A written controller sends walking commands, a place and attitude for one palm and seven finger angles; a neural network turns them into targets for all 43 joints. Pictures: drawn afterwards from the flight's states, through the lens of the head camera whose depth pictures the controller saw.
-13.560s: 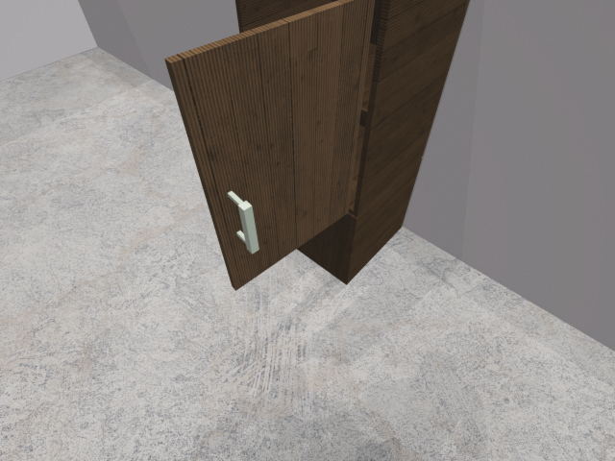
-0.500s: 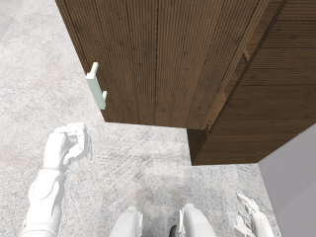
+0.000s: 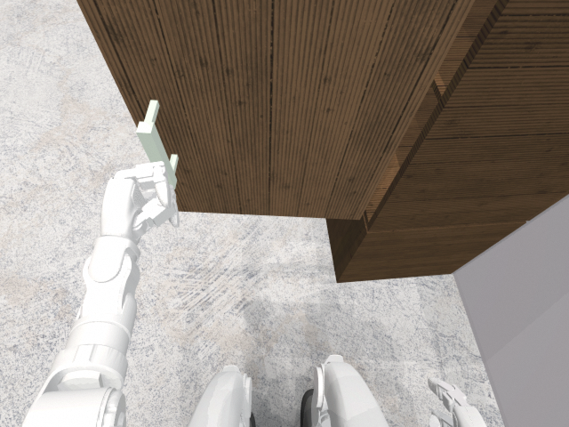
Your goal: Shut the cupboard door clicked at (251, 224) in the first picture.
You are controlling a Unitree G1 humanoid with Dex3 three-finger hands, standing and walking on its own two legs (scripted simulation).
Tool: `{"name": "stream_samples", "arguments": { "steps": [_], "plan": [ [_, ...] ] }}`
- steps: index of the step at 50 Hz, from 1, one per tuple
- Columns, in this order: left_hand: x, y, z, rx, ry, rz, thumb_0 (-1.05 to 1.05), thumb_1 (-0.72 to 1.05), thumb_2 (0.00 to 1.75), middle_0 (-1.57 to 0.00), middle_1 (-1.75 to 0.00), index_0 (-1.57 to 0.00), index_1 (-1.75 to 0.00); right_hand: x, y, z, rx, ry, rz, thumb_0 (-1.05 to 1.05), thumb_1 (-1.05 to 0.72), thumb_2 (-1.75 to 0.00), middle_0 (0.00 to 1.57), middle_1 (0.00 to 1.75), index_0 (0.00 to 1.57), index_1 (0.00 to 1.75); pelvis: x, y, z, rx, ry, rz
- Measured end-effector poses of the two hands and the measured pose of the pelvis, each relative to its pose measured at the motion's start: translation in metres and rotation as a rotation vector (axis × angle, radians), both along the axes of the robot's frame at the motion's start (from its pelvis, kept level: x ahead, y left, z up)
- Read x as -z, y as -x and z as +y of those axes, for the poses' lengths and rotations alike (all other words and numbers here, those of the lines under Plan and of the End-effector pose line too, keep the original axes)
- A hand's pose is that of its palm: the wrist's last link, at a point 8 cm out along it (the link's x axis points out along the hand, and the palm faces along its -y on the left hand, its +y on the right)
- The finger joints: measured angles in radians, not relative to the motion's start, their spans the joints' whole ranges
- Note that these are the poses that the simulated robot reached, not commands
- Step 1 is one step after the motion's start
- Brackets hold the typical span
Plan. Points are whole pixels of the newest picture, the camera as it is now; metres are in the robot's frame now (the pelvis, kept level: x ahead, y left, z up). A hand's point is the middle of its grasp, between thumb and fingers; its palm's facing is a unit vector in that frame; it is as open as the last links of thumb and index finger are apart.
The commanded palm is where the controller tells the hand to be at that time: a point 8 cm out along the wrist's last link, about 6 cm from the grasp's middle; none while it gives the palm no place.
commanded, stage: bring the fist close to the handle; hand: left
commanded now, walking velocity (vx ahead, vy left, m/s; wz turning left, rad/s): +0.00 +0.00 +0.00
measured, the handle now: (161, 148) +0.51 +0.19 +0.03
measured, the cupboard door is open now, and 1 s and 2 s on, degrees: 83 78 63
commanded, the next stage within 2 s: push the door shut along its arc in 0.40 s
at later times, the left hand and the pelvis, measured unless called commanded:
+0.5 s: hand (172, 200) +0.42 +0.16 +0.03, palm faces -0.02 -1.00 -0.04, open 3.1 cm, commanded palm +0.39 +0.21 +0.03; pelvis +0.00 +0.00 +0.00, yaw +0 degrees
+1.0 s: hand (175, 172) +0.46 +0.16 +0.03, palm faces -0.13 -0.99 -0.05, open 3.1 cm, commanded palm +0.46 +0.20 +0.03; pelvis -0.01 +0.00 -0.01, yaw +0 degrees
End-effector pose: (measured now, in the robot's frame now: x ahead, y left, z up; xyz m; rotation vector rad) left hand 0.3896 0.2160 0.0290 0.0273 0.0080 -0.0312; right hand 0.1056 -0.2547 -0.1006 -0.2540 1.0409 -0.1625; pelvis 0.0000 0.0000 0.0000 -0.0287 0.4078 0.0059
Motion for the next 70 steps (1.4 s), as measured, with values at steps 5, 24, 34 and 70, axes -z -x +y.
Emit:
{"name": "stream_samples", "arguments": {
  "steps": [5,24,34,70],
  "plan": [
    [-0.001,-0.015,-0.002,-0.009,-0.001,-0.016,0.01,0.9,0.9,-1.3,-1.49,-1.3,-1.5,0.004,0.014,-0.001,0.027,-0.005,0.04,0.01,-0.9,-0.89,0.21,0.3,0.21,0.3,0.002,0.001,0.001,0.008,-0.001,0.011],
    [-0.001,-0.007,-0.001,-0.014,-0.008,-0.025,0.01,0.9,0.9,-1.3,-1.5,-1.3,-1.5,0.003,0.022,-0.007,0.037,-0.001,0.083,0.01,-0.9,-0.89,0.21,0.3,0.21,0.3,-0.002,0.001,-0.002,0.006,-0.004,0.003],
    [-0.003,-0.014,-0.001,0.015,-0.02,-0.016,0.01,0.9,0.9,-1.3,-1.49,-1.31,-1.5,0.002,0.009,-0.008,0.019,0.004,0.047,0.01,-0.9,-0.89,0.21,0.3,0.21,0.3,0.0,0.004,-0.004,0.001,-0.005,0.001],
    [-0.004,-0.115,-0.008,0.205,-0.015,0.028,0.01,0.9,0.9,-1.3,-1.49,-1.32,-1.5,0.01,0.118,-0.008,0.138,0.077,0.32,0.0,-0.9,-0.89,0.21,0.3,0.21,0.3,0.023,0.016,0.008,-0.002,0.043,0.094]
  ]
}}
